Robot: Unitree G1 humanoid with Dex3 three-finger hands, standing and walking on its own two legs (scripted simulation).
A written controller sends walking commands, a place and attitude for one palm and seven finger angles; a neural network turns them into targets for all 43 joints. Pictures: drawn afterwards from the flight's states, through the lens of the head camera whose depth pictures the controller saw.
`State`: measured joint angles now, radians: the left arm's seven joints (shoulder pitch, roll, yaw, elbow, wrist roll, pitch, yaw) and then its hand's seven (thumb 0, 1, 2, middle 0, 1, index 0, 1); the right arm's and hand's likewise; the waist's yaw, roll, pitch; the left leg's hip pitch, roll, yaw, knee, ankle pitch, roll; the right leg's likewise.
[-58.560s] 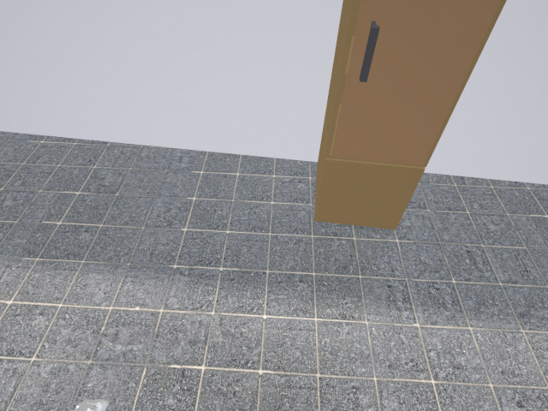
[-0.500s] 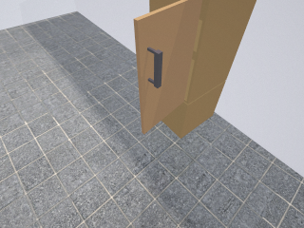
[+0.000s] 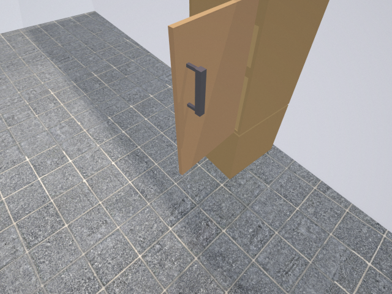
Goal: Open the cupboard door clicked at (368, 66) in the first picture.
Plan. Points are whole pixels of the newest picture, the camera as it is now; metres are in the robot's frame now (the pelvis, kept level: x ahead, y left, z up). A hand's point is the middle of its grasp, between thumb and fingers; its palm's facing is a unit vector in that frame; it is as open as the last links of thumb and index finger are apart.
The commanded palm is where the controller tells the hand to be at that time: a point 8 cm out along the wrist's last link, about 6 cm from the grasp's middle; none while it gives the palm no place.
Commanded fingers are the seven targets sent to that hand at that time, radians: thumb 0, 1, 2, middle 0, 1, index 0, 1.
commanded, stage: look to check the result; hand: left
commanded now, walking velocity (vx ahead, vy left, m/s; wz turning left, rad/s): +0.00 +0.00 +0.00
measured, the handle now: (195, 90) +0.62 +0.04 +0.07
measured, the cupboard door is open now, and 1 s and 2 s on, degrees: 97 97 97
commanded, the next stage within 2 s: stand and wait in 0.46 s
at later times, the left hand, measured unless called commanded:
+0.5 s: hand out of the picture +0.02 +0.17 -0.17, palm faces +0.04 -0.98 -0.20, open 7.4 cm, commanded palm none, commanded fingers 0.00 0.90 0.90 -0.20 -0.30 -0.20 -0.30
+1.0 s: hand out of the picture +0.03 +0.17 -0.17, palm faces +0.02 -0.98 -0.22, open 7.4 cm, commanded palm none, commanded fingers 0.00 0.90 0.90 -0.20 -0.30 -0.20 -0.30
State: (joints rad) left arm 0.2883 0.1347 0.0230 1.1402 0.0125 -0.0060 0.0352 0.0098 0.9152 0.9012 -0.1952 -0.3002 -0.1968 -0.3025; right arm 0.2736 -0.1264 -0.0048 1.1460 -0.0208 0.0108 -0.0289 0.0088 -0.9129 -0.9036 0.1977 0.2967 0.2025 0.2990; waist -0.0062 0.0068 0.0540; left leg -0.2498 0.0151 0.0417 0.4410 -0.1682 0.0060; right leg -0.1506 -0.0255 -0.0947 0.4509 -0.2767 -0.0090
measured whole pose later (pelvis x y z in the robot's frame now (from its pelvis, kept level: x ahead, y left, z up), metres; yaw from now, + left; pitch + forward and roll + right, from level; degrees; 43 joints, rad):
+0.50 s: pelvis +0.02 -0.01 +0.00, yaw +0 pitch -2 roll +0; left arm 0.26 0.15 0.01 1.15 0.01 -0.01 0.03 0.01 0.91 0.90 -0.20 -0.30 -0.20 -0.30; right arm 0.21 -0.17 0.00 1.16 -0.02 0.01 -0.03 0.01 -0.92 -0.90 0.20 0.30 0.20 0.30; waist 0.00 0.01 0.06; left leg -0.20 0.02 0.04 0.40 -0.17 -0.01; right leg -0.09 -0.02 -0.10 0.40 -0.28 -0.02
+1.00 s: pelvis +0.02 -0.02 +0.00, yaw +0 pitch -2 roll +0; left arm 0.25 0.17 0.01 1.15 0.01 -0.02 0.03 0.01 0.91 0.90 -0.20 -0.30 -0.20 -0.30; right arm 0.21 -0.17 0.00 1.16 -0.02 0.01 -0.03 0.01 -0.91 -0.90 0.20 0.30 0.20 0.30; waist 0.00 0.00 0.06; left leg -0.17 0.03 0.04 0.38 -0.18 -0.02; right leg -0.07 0.00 -0.09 0.37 -0.27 -0.03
